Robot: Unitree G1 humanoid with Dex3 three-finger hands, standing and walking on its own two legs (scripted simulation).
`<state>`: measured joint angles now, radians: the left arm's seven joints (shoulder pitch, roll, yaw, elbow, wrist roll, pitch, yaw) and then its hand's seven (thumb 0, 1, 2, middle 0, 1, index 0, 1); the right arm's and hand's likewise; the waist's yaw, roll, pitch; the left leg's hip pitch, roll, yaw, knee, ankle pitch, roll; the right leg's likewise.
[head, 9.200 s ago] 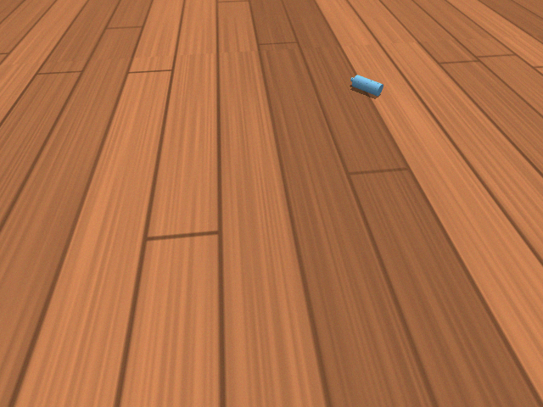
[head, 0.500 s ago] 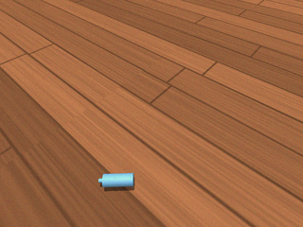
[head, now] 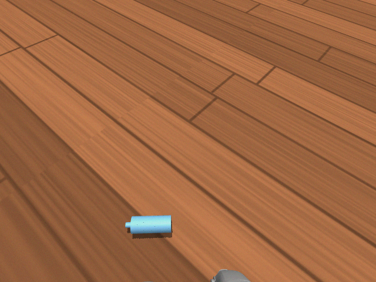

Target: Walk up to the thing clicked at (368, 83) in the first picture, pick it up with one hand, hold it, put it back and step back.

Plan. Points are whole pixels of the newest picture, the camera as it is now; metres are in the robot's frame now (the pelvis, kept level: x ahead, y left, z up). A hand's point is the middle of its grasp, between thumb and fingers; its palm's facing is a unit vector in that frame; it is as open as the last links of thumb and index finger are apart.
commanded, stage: walk up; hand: left
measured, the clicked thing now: (148, 224) +0.44 +0.18 -0.72
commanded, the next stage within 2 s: stand in 1.58 s
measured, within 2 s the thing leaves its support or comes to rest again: neither
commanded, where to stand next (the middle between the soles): +0.06 -0.03 m, yaw +0 degrees
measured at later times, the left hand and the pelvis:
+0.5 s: hand out of the picture +0.13 +0.23 -0.16, palm faces -0.02 -0.95 -0.32, open 7.4 cm; pelvis +0.01 -0.02 -0.01, yaw +0 degrees
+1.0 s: hand out of the picture +0.08 +0.22 -0.14, palm faces +0.02 -0.95 -0.31, open 7.4 cm; pelvis -0.01 -0.03 +0.01, yaw +0 degrees
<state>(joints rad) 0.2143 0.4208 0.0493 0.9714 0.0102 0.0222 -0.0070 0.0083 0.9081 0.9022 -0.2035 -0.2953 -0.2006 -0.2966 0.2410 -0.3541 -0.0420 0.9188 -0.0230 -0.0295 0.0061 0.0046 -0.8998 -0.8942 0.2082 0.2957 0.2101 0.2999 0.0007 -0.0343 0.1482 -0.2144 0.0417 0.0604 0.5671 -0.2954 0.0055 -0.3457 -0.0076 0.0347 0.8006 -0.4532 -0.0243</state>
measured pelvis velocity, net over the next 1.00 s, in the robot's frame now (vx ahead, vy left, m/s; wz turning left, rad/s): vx -0.01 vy -0.03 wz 0.01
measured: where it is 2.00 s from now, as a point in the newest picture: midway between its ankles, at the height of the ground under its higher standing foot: outside the picture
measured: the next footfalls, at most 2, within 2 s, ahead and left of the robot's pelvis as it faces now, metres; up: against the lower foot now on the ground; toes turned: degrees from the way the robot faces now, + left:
right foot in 0.10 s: +0.07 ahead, -0.15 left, +0.00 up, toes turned +0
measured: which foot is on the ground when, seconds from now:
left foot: down 0.00-1.00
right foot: up 0.00-0.08, down 0.10-1.00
